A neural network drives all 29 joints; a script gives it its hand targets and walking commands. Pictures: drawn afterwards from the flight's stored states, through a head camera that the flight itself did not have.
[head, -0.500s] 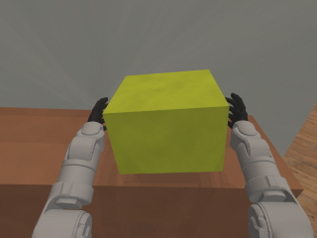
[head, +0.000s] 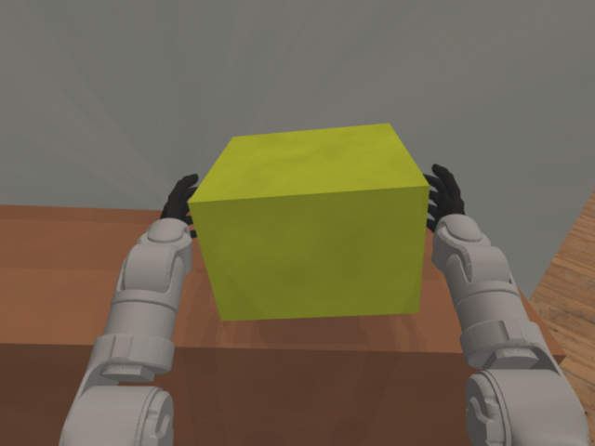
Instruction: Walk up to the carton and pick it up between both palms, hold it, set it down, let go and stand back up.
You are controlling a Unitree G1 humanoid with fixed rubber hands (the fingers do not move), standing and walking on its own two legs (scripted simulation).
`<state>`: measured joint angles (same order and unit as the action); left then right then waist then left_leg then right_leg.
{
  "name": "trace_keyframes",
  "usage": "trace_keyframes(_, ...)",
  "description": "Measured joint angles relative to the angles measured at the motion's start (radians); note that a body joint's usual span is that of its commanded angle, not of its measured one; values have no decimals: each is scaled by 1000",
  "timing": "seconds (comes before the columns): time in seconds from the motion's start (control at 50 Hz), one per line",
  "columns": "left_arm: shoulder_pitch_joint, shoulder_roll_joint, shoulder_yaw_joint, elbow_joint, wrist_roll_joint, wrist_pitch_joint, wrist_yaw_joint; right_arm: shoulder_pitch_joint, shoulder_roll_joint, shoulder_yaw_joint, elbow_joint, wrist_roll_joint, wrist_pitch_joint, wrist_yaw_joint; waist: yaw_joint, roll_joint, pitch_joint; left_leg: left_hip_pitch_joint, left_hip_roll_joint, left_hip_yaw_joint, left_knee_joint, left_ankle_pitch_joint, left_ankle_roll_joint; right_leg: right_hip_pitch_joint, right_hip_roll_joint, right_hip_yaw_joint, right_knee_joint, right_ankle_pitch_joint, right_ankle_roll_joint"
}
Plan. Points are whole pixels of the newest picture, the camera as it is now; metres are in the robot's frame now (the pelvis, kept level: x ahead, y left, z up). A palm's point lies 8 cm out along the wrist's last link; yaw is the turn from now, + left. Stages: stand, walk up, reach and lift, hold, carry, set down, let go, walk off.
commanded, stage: hold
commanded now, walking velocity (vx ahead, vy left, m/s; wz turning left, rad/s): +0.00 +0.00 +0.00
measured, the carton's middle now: (313, 213) +0.45 +0.00 +0.16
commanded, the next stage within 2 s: none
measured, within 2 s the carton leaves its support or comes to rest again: neither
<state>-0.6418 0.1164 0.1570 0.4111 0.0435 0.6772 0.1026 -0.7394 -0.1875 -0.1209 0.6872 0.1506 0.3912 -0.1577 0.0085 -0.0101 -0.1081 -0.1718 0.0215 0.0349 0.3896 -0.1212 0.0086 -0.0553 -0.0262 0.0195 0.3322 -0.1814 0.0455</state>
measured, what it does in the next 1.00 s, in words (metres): stands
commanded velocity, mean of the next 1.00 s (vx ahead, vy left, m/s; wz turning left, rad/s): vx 0.00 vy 0.00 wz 0.00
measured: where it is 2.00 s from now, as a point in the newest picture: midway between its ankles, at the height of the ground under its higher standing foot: outside the picture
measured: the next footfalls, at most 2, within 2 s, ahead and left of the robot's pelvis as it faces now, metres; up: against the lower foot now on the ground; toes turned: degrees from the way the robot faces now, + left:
none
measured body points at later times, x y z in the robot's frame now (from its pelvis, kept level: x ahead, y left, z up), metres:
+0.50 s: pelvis +0.00 +0.00 +0.00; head -0.08 +0.01 +0.44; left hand +0.36 +0.19 +0.20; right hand +0.39 -0.18 +0.22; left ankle +0.06 +0.11 -0.74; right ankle +0.01 -0.15 -0.74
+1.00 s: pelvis +0.00 +0.00 +0.00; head -0.08 +0.01 +0.44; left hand +0.37 +0.19 +0.20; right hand +0.39 -0.18 +0.22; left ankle +0.06 +0.11 -0.74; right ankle +0.01 -0.15 -0.74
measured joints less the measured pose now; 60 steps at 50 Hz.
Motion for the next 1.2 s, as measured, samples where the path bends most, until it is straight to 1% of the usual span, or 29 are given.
trace_keyframes(0.18,-21,0,18,0,20,17,-15,-12,0,0,0,0,13,2,0,0,0,0,0,0,0,5,0,0,0,0,0,5,0)
trace_keyframes(0.4,-30,0,41,0,38,17,-34,-31,-1,0,9,0,15,15,0,0,2,2,0,0,-5,6,0,0,0,0,0,5,0)
trace_keyframes(1.2,-30,0,38,0,40,22,-35,-42,-1,0,9,0,34,4,0,0,16,5,0,0,-10,10,0,0,0,0,0,5,0)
